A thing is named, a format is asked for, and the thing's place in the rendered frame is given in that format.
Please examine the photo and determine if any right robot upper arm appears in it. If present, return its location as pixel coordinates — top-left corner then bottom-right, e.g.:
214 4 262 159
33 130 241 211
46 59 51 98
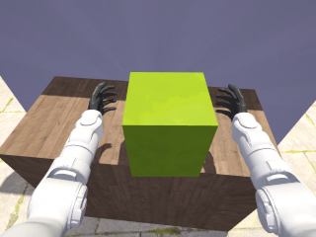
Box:
255 182 316 237

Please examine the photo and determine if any carton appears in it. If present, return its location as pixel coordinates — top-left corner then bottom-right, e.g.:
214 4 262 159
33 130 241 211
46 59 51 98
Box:
122 72 218 177

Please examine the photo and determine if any robot right hand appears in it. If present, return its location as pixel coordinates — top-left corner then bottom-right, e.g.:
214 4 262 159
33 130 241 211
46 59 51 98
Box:
215 84 248 121

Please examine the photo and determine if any robot left hand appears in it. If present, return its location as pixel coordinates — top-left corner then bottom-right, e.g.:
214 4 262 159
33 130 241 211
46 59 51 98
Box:
87 81 117 116

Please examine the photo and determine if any left robot upper arm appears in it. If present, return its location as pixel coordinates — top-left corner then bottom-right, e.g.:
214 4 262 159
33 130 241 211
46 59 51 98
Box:
0 178 88 237

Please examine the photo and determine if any robot right forearm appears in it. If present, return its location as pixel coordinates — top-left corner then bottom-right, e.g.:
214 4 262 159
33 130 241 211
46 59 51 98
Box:
231 113 316 201

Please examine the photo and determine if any pedestal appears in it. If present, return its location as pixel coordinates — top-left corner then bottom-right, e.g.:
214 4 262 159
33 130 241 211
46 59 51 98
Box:
0 76 282 232

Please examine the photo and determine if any robot left forearm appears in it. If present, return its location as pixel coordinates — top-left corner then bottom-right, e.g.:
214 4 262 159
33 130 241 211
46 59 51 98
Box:
27 110 104 219

